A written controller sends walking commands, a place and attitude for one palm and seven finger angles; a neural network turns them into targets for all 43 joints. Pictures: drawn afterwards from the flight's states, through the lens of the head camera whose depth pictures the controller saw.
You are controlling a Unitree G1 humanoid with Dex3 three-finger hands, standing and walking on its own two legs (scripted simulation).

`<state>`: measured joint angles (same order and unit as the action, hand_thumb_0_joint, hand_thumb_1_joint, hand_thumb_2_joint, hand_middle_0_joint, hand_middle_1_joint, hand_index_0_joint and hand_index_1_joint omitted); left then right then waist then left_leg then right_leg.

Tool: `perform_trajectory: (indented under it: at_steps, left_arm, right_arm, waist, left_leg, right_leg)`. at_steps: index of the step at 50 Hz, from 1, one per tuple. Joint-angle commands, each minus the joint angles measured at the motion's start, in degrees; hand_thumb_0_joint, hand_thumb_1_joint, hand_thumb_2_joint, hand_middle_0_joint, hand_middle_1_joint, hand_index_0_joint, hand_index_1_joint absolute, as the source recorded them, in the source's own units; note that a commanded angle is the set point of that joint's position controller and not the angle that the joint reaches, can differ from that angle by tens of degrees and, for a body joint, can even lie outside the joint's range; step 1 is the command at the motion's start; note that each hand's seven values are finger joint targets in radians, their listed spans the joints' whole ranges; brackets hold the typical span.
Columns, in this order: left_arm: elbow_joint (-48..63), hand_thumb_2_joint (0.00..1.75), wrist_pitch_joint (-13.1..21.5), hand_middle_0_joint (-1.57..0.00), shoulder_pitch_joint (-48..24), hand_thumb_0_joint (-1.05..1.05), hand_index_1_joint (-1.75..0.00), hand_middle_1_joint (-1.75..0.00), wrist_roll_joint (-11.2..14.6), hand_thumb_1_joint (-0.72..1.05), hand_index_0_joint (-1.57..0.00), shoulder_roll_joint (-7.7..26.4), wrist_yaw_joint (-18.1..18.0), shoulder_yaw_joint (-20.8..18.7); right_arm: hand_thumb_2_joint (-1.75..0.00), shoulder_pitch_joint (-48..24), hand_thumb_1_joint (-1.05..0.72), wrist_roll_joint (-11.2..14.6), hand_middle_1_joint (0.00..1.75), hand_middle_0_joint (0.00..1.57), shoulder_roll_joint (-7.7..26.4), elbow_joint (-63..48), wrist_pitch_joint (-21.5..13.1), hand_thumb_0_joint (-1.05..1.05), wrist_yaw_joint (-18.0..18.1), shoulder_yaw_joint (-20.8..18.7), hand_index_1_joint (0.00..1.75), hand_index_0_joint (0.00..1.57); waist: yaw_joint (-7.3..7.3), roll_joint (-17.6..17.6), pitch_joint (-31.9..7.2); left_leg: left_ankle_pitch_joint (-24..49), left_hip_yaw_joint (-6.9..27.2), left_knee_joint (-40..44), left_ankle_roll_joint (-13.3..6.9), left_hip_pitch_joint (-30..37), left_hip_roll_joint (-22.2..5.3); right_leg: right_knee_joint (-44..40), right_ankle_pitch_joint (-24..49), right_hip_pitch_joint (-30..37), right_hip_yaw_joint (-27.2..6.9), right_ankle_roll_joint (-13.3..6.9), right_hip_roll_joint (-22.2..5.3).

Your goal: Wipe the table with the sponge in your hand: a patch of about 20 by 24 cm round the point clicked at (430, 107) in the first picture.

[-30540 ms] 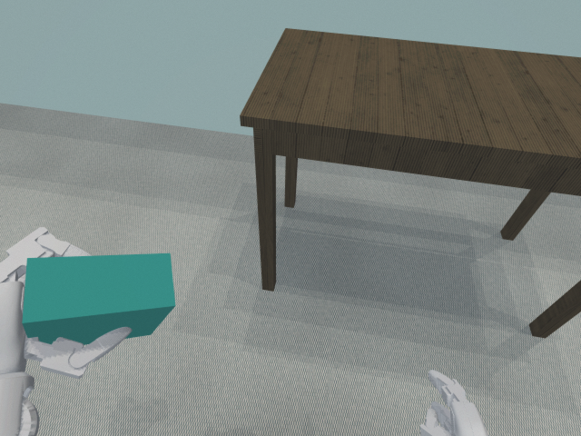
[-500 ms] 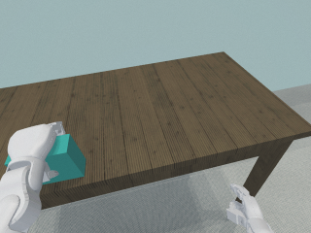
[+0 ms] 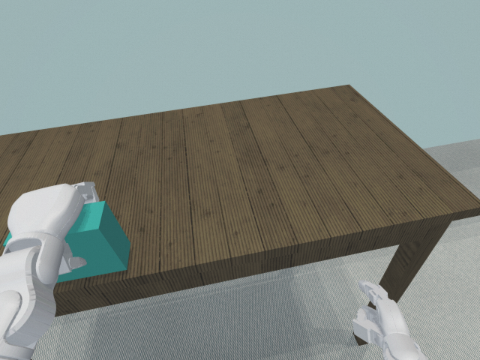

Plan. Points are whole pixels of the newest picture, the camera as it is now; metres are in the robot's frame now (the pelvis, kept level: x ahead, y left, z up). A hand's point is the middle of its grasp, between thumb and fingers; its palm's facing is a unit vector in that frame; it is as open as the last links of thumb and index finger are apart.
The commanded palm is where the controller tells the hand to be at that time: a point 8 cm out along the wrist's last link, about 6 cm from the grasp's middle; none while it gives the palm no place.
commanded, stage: lift the sponge slowly off the table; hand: left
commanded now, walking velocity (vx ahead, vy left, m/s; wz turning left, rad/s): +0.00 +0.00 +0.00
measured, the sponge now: (80, 250) +0.22 +0.32 +0.09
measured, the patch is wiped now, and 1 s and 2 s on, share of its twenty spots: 1.00 1.00 1.00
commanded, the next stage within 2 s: bring the sponge back beside the body in 1.32 s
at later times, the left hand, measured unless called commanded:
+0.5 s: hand (58, 212) +0.24 +0.33 +0.17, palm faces +0.10 -0.05 -0.99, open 9.7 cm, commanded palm +0.20 +0.31 +0.25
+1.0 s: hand (59, 189) +0.25 +0.32 +0.20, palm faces +0.18 -0.08 -0.98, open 9.7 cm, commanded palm +0.21 +0.31 +0.28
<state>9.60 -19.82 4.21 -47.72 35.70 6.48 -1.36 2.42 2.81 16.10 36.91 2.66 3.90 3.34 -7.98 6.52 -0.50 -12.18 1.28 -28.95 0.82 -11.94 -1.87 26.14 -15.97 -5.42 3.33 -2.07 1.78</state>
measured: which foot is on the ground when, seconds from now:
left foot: down 0.00-1.00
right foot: down 0.00-1.00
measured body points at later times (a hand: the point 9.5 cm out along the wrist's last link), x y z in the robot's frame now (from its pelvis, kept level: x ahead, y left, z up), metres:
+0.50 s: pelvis -0.01 +0.01 +0.00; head -0.04 -0.03 +0.45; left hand +0.23 +0.32 +0.22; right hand +0.24 -0.20 -0.07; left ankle +0.04 +0.13 -0.74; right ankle -0.01 -0.10 -0.74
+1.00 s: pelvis -0.02 +0.02 +0.00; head -0.05 -0.02 +0.45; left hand +0.24 +0.32 +0.25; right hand +0.25 -0.17 -0.06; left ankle +0.04 +0.13 -0.74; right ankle -0.01 -0.10 -0.74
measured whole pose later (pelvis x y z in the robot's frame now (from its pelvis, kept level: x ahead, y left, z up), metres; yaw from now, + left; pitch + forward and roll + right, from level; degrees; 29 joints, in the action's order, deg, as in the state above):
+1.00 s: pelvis -0.02 +0.02 +0.00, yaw +0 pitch -5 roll -1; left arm 9.2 -25.9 -11.0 -46.1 36.9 12.2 1.1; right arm 0.3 4.1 15.6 35.9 2.5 4.6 4.9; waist -8.6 7.0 -0.9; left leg -9.2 0.5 -26.5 -0.4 -12.9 -0.3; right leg 25.7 -13.9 -7.4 2.6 -0.9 0.2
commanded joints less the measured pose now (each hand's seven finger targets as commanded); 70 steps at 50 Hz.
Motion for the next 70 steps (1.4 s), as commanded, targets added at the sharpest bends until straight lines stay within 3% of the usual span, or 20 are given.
perform_trajectory:
  at_steps: [1, 4, 8, 11, 13, 16, 18, 30, 33, 37, 38, 41, 43, 45, 48, 56, 58, 66, 68, 70]
  left_arm:
    - [8.36, 1.3, 1.34, -1.2, -18.99, 0.0, -1.6, -1.6, -1.09, 0.1, -1.2, 15.66, -1.63, -9.56]
    - [7.64, 1.3, 1.89, -1.2, -21.6, 0.0, -1.6, -1.6, -1.18, 0.1, -1.2, 17.24, -0.79, -10.19]
    - [11.16, 1.3, 3.57, -1.2, -21.58, 0.0, -1.6, -1.6, -0.52, 0.1, -1.2, 18.74, -0.4, -12.06]
    - [9.32, 1.3, 3.52, -1.2, -18.42, 0.0, -1.6, -1.6, -0.22, 0.1, -1.2, 18.77, -0.46, -13.05]
    - [10.58, 1.3, 3.05, -1.2, -19.45, 0.0, -1.6, -1.6, 0.27, 0.1, -1.2, 20.06, -0.57, -14.69]
    - [7.96, 1.3, 1.81, -1.2, -20.61, 0.0, -1.6, -1.6, 0.41, 0.1, -1.2, 17.72, -0.71, -12.28]
    - [8.24, 1.3, 0.96, -1.2, -22.0, 0.0, -1.6, -1.6, 0.41, 0.1, -1.2, 18.92, -0.39, -13.06]
    - [10.24, 1.3, 0.95, -1.2, -31.28, 0.0, -1.6, -1.6, -0.84, 0.1, -1.2, 16.94, 1.1, -8.21]
    - [10.84, 1.3, 0.16, -1.2, -32.79, 0.0, -1.6, -1.6, -1.36, 0.1, -1.2, 19.76, 0.62, -10.92]
    - [8.93, 1.3, -1.8, -1.2, -33.12, 0.0, -1.6, -1.6, -1.17, 0.1, -1.2, 19.13, 0.15, -10.48]
    - [10.62, 1.3, -2.45, -1.2, -33.95, 0.0, -1.6, -1.6, -0.78, 0.1, -1.2, 18.31, 0.55, -10.04]
    - [8.22, 1.3, -3.95, -1.2, -31.31, 0.0, -1.6, -1.6, 0.26, 0.1, -1.2, 16.48, 1.45, -8.51]
    - [8.64, 1.3, -4.91, -1.2, -31.57, 0.0, -1.6, -1.6, 0.29, 0.1, -1.2, 16.47, 2.43, -8.63]
    - [8.84, 1.3, -5.04, -1.2, -32.59, 0.0, -1.6, -1.6, 0.44, 0.1, -1.2, 15.16, 2.97, -6.65]
    - [11.63, 1.3, -5.15, -1.2, -36.36, 0.0, -1.6, -1.6, 0.02, 0.1, -1.2, 14.51, 3.58, -5.1]
    - [10.86, 1.3, -5.0, -1.2, -40.56, 0.0, -1.6, -1.6, -1.4, 0.1, -1.2, 20.42, 2.37, -9.11]
    - [10.61, 1.3, -5.43, -1.2, -41.36, 0.0, -1.6, -1.6, -1.27, 0.1, -1.2, 22.2, 2.34, -11.02]
    - [5.31, 1.3, -7.53, -1.2, -33.23, 0.0, -1.6, -1.6, 1.39, 0.1, -1.2, 16.58, 5.98, -7.04]
    - [6.91, 1.3, -7.39, -1.2, -31.64, 0.0, -1.6, -1.6, 1.25, 0.1, -1.2, 17.98, 6.78, -8.47]
    - [9.41, 1.3, -6.78, -1.2, -31.82, 0.0, -1.6, -1.6, 1.08, 0.1, -1.2, 17.91, 7.34, -7.66]
  right_arm:
    - [-0.9, -12.34, -0.9, 0.07, 0.3, 0.2, 5.62, -9.63, -3.45, 0.0, 0.95, -2.05, 0.3, 0.2]
    - [-0.9, -13.06, -0.9, 0.05, 0.3, 0.2, 5.61, -9.95, -3.99, 0.0, 1.55, -1.91, 0.3, 0.2]
    - [-0.9, -14.69, -0.9, 0.28, 0.3, 0.2, 5.26, -11.03, -4.58, 0.0, 1.37, -1.85, 0.3, 0.2]
    - [-0.9, -12.53, -0.9, -0.26, 0.3, 0.2, 5.62, -10.25, -3.86, 0.0, 0.91, -2.2, 0.3, 0.2]
    - [-0.9, -14.82, -0.9, 0.08, 0.3, 0.2, 5.36, -11.08, -4.03, 0.0, 0.85, -1.88, 0.3, 0.2]
    - [-0.9, -13.14, -0.9, -0.04, 0.3, 0.2, 5.59, -10.25, -3.48, 0.0, 0.64, -2.12, 0.3, 0.2]
    - [-0.9, -15.34, -0.9, 0.47, 0.3, 0.2, 5.54, -10.83, -3.7, 0.0, 0.71, -1.84, 0.3, 0.2]
    - [-0.9, -14.53, -0.9, 0.34, 0.3, 0.2, 4.93, -10.32, -4.81, 0.0, 1.53, -1.51, 0.3, 0.2]
    - [-0.9, -16.18, -0.9, 0.66, 0.3, 0.2, 5.01, -10.84, -4.6, 0.0, 1.45, -1.24, 0.3, 0.2]
    - [-0.9, -15.32, -0.9, 0.41, 0.3, 0.2, 5.26, -9.74, -3.65, 0.0, 0.86, -1.49, 0.3, 0.2]
    - [-0.9, -17.52, -0.9, 0.97, 0.3, 0.2, 4.61, -11.21, -4.02, 0.0, 0.8, -0.86, 0.3, 0.2]
    - [-0.9, -15.71, -0.9, 0.7, 0.3, 0.2, 5.12, -10.47, -3.42, 0.0, 0.6, -1.11, 0.3, 0.2]
    - [-0.9, -17.24, -0.9, 1.39, 0.3, 0.2, 4.78, -11.58, -3.22, 0.0, 0.7, -0.63, 0.3, 0.2]
    - [-0.9, -16.15, -0.9, 1.3, 0.3, 0.2, 4.91, -11.39, -3.12, 0.0, 0.81, -0.74, 0.3, 0.2]
    - [-0.9, -17.68, -0.9, 1.76, 0.3, 0.2, 4.42, -12.63, -3.63, 0.0, 1.11, -0.3, 0.3, 0.2]
    - [-0.9, -16.0, -0.9, 0.95, 0.3, 0.2, 5.15, -11.22, -3.57, 0.0, 1.44, -0.72, 0.3, 0.2]
    - [-0.9, -17.06, -0.9, 1.38, 0.3, 0.2, 5.19, -11.62, -3.72, 0.0, 1.41, -0.65, 0.3, 0.2]
    - [-0.9, -15.36, -0.9, 1.65, 0.3, 0.2, 5.73, -12.14, -2.23, 0.0, 1.0, -0.73, 0.3, 0.2]
    - [-0.9, -16.51, -0.9, 1.91, 0.3, 0.2, 5.63, -13.13, -2.53, 0.0, 0.97, -0.58, 0.3, 0.2]
    - [-0.9, -15.72, -0.9, 1.67, 0.3, 0.2, 5.52, -13.54, -2.59, 0.0, 1.13, -0.55, 0.3, 0.2]
  waist:
    - [1.54, -0.77, -7.77]
    - [1.38, -2.63, -8.73]
    - [0.49, 0.36, -10.78]
    - [0.16, -1.3, -10.48]
    - [-0.39, -0.44, -9.88]
    - [0.02, -0.49, -8.46]
    - [-0.12, -0.33, -8.43]
    - [0.72, -0.21, -9.93]
    - [-0.28, 1.29, -11.16]
    - [-0.82, 0.97, -12.42]
    - [-1.01, 2.67, -12.6]
    - [-0.6, -1.15, -11.73]
    - [-0.27, -0.8, -10.7]
    - [0.13, -1.95, -11.08]
    - [0.59, 0.61, -10.62]
    - [-0.53, 0.12, -13.39]
    - [-0.81, 1.12, -13.77]
    - [0.11, -4.02, -10.69]
    - [0.07, -3.78, -11.5]
    - [0.09, -3.84, -12.53]
  left_leg:
    - [8.41, 0.38, 2.88, -2.9, 5.98, 4.06]
    - [7.56, 0.19, 2.5, -2.97, 6.01, 4.15]
    - [8.63, 0.94, 2.87, -2.83, 7.02, 4.2]
    - [10.44, 0.26, 2.53, -2.71, 5.99, 4.12]
    - [9.49, 0.87, 2.96, -2.54, 5.5, 4.14]
    - [8.2, 0.35, 3.62, -2.31, 4.54, 3.81]
    - [7.34, 0.93, 3.99, -2.23, 4.41, 3.86]
    - [4.36, 1.48, 5.73, -2.28, 5.58, 3.48]
    - [3.8, 2.36, 6.87, -2.08, 5.11, 3.52]
    - [6.36, 1.91, 6.93, -1.71, 4.88, 3.45]
    - [5.85, 2.49, 7.24, -1.58, 4.7, 3.45]
    - [6.53, 1.76, 6.84, -1.66, 4.36, 3.02]
    - [5.05, 2.1, 7.13, -1.61, 4.01, 2.94]
    - [4.5, 1.61, 7.03, -1.72, 4.12, 2.87]
    - [2.79, 2.34, 7.68, -1.78, 4.5, 2.72]
    - [6.08, 1.99, 6.53, -1.83, 4.95, 3.57]
    - [5.9, 2.58, 6.53, -1.61, 4.91, 3.52]
    - [7.09, 0.97, 4.76, -1.77, 3.52, 3.06]
    - [7.06, 1.36, 4.26, -1.82, 3.49, 3.09]
    - [7.66, 0.8, 3.61, -2.16, 3.73, 3.43]
  right_leg:
    - [-6.93, 8.39, -4.27, -4.86, -1.76, 0.38]
    - [-7.01, 7.19, -4.06, -5.79, -1.75, -0.01]
    - [-6.54, 8.5, -2.52, -7.33, -2.48, 0.35]
    - [-6.01, 11.47, -1.94, -5.49, -1.94, -0.27]
    - [-6.01, 9.93, -2.0, -7.74, -2.58, 0.19]
    - [-6.4, 7.87, -3.23, -5.34, -2.03, -0.18]
    - [-6.39, 6.56, -3.26, -7.23, -2.57, 0.3]
    - [-6.53, 3.2, -4.17, -4.5, -2.3, 0.09]
    - [-6.16, 2.94, -2.31, -6.32, -3.16, 0.74]
    - [-5.64, 5.24, -1.37, -4.75, -2.95, 0.33]
    - [-5.39, 4.8, -1.04, -6.56, -3.52, 0.78]
    - [-5.57, 5.98, -2.04, -4.06, -2.62, 0.14]
    - [-5.79, 4.56, -2.8, -5.76, -2.99, 0.62]
    - [-5.62, 4.16, -3.36, -3.71, -2.3, 0.06]
    - [-5.42, 3.42, -3.89, -4.68, -2.7, 0.61]
    - [-5.35, 4.08, -2.41, -4.76, -2.82, 0.1]
    - [-5.33, 3.8, -2.23, -7.38, -3.5, 0.58]
    - [-5.42, 7.2, -4.27, -5.07, -1.91, -0.79]
    - [-4.92, 7.6, -3.91, -7.15, -2.28, -0.48]
    - [-4.33, 8.24, -3.66, -5.51, -1.68, -1.23]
